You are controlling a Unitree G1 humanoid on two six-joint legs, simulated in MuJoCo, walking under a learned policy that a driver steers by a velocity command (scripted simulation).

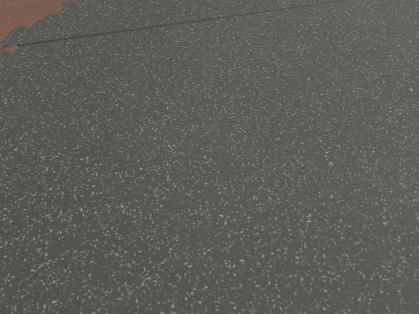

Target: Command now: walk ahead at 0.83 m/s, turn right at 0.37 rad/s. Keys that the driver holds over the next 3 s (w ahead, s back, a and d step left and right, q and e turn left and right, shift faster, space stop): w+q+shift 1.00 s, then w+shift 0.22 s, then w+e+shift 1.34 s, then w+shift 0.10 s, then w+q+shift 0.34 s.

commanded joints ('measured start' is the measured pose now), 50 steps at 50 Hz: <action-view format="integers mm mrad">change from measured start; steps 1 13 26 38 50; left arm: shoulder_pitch -265 177 175 -91 333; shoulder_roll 5 0 135 16 294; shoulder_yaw -27 -25 -3 -86 16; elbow -149 82 163 -77 -10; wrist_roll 1 -14 -19 30 38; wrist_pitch -34 -124 -135 -99 -126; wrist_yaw -9 96 171 100 148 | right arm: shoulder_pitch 37 -36 -121 -113 -88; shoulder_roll -125 -12 -94 -173 -1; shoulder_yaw -19 -5 -3 -46 -7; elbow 3 37 -31 -7 -143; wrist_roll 7 33 46 35 83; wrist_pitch -10 53 91 0 -14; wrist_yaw -7 51 77 2 23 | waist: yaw -27 61 -140 95 146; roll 135 -78 -97 -80 -427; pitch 279 80 22 191 -385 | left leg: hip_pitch -124 -785 -456 -593 -856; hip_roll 272 110 -126 -14 -211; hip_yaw -109 -238 67 -621 -350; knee -194 1113 621 -51 1220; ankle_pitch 315 224 387 168 -117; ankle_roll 180 128 242 410 156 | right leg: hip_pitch -36 657 857 202 1252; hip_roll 19 -190 -162 -62 -438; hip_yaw -81 75 -327 33 866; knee -218 -852 -562 36 -785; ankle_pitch -89 -229 1386 -152 -683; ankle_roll -68 -6 66 112 -71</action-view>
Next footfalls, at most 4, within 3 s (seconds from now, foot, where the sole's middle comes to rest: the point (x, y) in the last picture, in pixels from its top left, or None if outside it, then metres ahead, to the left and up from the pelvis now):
0.10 right None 0.23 -0.15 -0.76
0.58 left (201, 277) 0.65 -0.01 -0.76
0.98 right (190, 173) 1.10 0.01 -0.76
1.40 left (80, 162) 1.18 0.46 -0.76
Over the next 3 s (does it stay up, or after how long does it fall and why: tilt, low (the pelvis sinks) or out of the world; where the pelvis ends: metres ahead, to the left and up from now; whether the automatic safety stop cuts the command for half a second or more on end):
stays up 2.43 0.68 0.01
